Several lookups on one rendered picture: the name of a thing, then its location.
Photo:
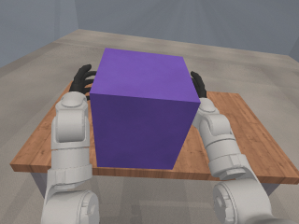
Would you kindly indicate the left robot hand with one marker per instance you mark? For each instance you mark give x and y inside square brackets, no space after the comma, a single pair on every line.
[80,80]

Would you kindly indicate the table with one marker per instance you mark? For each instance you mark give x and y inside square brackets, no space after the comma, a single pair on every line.
[267,160]

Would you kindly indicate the robot right forearm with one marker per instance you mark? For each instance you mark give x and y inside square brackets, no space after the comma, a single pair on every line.
[225,158]

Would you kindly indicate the carton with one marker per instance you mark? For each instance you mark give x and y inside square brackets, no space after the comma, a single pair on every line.
[143,105]

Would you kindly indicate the robot left forearm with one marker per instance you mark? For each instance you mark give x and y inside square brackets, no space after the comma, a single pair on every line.
[70,135]

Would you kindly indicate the robot right upper arm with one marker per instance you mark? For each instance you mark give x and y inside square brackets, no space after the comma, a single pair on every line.
[243,201]

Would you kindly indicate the right robot hand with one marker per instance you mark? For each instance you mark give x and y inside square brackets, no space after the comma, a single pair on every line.
[199,85]

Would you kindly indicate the robot left upper arm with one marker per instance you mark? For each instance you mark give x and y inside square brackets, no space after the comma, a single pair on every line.
[72,207]

